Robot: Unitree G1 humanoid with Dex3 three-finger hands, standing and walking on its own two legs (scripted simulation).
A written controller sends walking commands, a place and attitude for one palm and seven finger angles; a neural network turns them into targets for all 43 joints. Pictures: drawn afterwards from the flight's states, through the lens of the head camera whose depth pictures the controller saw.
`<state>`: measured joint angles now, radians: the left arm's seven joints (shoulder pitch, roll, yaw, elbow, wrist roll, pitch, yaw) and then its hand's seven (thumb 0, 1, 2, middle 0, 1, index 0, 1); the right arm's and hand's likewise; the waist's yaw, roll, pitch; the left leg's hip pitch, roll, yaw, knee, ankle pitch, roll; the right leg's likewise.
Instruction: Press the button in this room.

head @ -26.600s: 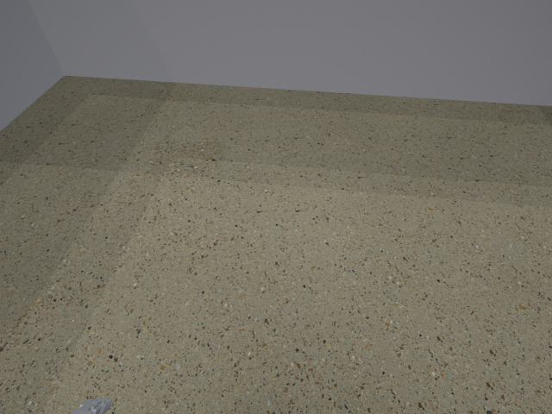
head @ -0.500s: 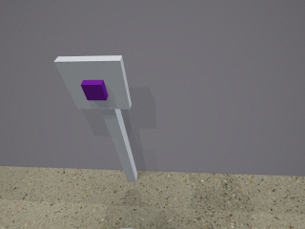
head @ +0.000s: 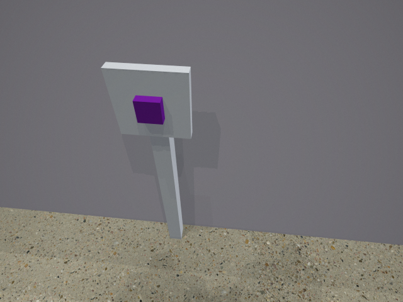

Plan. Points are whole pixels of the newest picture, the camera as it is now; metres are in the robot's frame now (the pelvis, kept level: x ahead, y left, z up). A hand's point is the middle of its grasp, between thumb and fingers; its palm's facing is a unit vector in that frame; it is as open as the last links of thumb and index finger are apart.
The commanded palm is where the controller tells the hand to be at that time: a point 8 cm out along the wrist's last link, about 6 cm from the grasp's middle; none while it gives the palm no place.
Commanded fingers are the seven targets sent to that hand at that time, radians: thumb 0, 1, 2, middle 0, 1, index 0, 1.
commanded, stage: come to a stop and stand still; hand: left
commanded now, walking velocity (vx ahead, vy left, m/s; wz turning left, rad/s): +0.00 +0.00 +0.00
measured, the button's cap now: (149, 109) +0.54 +0.18 +0.10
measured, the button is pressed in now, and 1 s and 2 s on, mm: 0 0 0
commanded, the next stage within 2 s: look again from close up in 1.12 s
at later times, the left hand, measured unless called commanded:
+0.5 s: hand out of the picture +0.00 +0.21 -0.14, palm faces +0.00 -0.95 -0.32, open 7.4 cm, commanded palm none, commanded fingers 0.00 0.90 0.90 -0.20 -0.30 -0.20 -0.30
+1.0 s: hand out of the picture +0.00 +0.19 -0.15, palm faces +0.01 -0.96 -0.29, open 7.4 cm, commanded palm none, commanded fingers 0.00 0.90 0.90 -0.20 -0.30 -0.20 -0.30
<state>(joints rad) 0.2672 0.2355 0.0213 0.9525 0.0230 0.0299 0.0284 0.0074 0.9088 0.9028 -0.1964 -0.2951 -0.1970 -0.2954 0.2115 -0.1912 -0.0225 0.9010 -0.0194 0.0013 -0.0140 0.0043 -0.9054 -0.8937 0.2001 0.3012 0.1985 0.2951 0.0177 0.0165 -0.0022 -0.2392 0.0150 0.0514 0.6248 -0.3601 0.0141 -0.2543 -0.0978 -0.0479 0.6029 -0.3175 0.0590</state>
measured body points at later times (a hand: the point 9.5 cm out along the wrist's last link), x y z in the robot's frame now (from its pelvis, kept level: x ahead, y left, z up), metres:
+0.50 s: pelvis -0.04 -0.02 +0.01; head -0.06 -0.03 +0.46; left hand +0.00 +0.26 -0.12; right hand +0.00 -0.31 -0.13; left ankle -0.01 +0.11 -0.73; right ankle +0.00 -0.16 -0.73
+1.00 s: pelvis -0.04 -0.04 +0.01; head -0.05 -0.04 +0.46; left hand +0.00 +0.24 -0.12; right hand -0.01 -0.31 -0.13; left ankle -0.01 +0.11 -0.73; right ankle +0.00 -0.16 -0.73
